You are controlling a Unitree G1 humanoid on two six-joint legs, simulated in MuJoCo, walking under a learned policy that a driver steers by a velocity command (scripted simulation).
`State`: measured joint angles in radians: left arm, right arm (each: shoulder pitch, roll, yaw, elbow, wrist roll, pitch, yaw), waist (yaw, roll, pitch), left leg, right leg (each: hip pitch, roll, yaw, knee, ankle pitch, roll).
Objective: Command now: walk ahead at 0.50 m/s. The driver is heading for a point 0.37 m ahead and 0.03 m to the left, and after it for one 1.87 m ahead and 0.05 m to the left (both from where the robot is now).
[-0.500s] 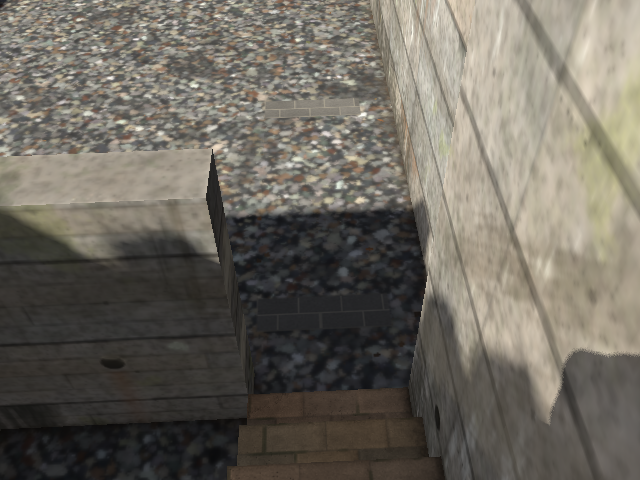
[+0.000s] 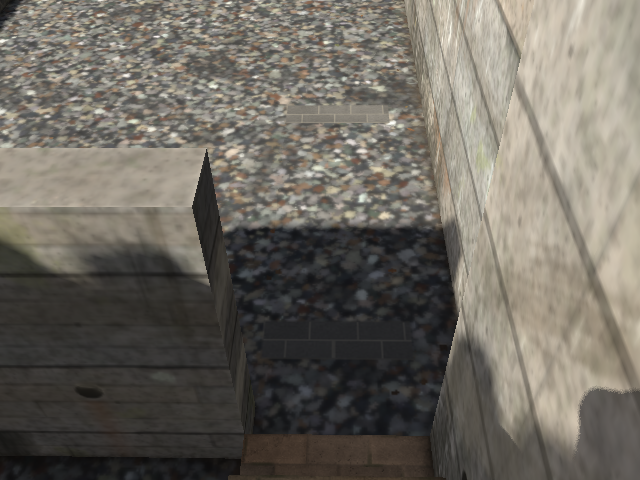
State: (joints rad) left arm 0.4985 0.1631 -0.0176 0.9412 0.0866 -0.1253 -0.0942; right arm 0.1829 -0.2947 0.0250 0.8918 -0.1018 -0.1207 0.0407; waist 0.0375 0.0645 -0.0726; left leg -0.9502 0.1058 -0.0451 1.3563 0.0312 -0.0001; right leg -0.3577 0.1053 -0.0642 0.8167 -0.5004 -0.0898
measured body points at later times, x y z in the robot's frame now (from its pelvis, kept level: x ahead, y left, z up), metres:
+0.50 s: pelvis +0.24 +0.04 -0.21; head +0.25 +0.04 +0.24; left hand +0.35 +0.25 -0.34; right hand +0.11 -0.19 -0.35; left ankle +0.20 +0.12 -0.90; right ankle +0.35 -0.10 -0.79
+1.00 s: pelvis +0.37 -0.03 -0.38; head +0.36 -0.04 +0.06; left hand +0.43 +0.20 -0.51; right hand +0.49 -0.22 -0.52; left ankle +0.39 +0.13 -0.93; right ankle +0.41 -0.10 -1.11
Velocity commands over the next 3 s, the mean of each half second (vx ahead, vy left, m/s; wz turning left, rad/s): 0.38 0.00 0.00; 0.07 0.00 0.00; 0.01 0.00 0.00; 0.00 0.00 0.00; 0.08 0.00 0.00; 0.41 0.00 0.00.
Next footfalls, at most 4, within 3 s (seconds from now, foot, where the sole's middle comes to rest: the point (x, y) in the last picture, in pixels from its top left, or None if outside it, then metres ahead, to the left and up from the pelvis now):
0.24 left None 0.24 0.12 -0.94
0.72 right None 0.45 -0.10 -1.14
0.94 left None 0.40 0.14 -1.00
1.30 left None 0.48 0.15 -1.14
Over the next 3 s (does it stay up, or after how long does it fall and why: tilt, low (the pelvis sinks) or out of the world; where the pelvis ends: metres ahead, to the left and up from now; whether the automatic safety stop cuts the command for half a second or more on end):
stays up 0.66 -0.02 -0.47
